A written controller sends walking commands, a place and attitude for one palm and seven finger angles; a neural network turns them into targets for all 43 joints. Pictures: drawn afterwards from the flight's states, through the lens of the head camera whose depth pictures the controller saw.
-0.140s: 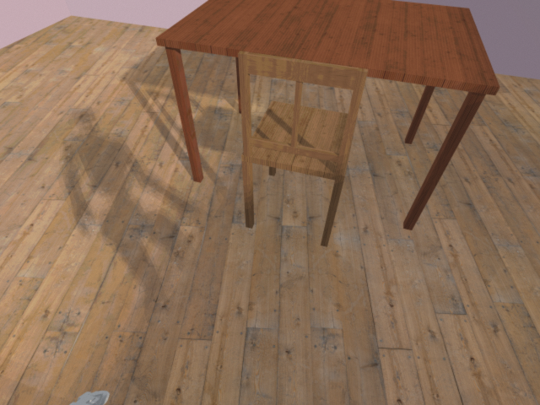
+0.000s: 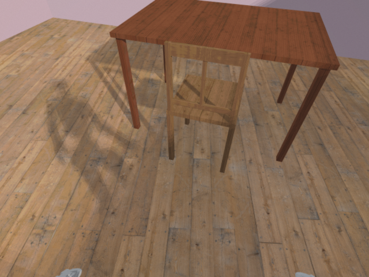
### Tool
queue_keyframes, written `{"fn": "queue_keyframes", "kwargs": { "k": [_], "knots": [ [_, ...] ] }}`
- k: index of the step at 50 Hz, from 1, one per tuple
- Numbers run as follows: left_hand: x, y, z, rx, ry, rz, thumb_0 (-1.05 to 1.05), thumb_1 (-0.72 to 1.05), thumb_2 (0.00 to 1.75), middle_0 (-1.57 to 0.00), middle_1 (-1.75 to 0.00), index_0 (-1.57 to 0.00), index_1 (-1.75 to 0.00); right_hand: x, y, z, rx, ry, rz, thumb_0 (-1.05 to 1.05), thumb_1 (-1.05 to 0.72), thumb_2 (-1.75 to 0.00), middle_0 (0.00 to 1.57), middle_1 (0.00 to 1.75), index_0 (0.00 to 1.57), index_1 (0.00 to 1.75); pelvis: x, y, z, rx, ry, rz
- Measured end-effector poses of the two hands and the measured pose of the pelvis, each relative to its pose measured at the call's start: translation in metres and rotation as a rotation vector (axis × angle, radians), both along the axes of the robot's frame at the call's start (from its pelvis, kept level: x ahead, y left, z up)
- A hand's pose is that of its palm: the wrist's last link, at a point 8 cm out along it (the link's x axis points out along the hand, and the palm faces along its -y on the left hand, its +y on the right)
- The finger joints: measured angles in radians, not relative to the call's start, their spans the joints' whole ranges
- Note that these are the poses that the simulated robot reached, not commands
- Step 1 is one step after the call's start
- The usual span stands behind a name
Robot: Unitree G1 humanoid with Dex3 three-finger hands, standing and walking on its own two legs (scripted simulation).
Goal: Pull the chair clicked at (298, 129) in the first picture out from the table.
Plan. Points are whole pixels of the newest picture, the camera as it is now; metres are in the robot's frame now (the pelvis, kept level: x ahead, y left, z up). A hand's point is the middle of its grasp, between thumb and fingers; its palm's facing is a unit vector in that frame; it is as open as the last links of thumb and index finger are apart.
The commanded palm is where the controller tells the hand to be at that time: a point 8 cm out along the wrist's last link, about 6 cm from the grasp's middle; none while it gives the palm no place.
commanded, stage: stand and wait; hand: left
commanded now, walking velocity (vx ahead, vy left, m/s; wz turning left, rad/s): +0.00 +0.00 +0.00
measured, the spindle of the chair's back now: (203, 83) +0.99 -0.03 -0.12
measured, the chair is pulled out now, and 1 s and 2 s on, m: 0.00 0.00 0.00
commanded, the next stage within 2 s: look at it before walking up in 0.68 s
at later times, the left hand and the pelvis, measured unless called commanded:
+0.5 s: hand out of the picture +0.04 +0.23 -0.15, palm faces -0.02 -0.94 -0.34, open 7.4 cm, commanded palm none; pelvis -0.02 -0.02 +0.01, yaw +0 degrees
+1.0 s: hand out of the picture +0.06 +0.22 -0.15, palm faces -0.02 -0.94 -0.33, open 7.4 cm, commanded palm none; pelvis -0.02 -0.02 +0.01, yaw +0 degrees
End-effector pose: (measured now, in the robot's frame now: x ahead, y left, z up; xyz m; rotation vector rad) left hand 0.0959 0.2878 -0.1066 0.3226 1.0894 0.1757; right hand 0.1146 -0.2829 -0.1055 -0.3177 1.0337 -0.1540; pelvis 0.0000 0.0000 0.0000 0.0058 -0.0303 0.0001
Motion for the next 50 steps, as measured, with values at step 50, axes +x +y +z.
{"fn": "queue_keyframes", "kwargs": {
  "k": [50],
  "knots": [
    [-0.045, -0.02, -0.005, -0.009, 0.108, 0.031, 0.01, 0.9, 0.9, -0.2, -0.3, -0.2, -0.3, -0.069, -0.028, -0.009, -0.001, 0.165, -0.071, 0.01, -0.9, -0.9, 0.21, 0.3, 0.2, 0.3, -0.019, -0.02, 0.007, 0.0, -0.001, -0.004]
  ]
}}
